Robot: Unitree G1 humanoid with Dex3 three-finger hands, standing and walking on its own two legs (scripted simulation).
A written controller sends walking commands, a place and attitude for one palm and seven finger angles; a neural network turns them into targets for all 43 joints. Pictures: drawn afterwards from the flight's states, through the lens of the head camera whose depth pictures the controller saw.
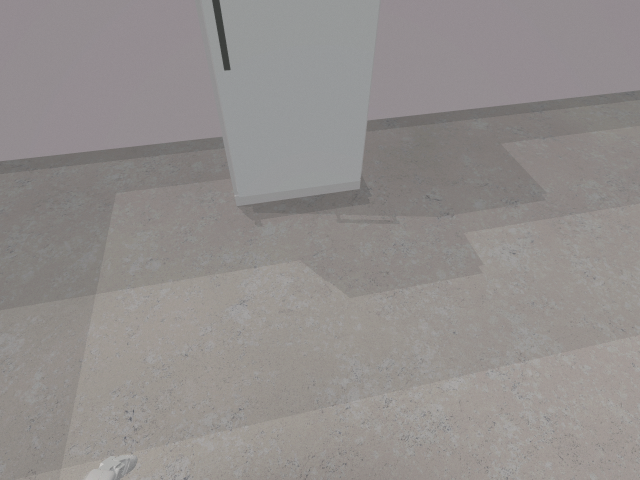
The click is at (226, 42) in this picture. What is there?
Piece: fridge door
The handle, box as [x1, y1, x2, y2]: [212, 0, 230, 70]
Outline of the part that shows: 212,0 224,70 230,69 219,1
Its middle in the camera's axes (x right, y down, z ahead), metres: -0.31 -0.72 +1.10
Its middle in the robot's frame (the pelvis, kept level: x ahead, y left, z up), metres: +1.31 +0.37 +0.15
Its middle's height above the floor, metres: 0.92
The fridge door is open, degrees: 0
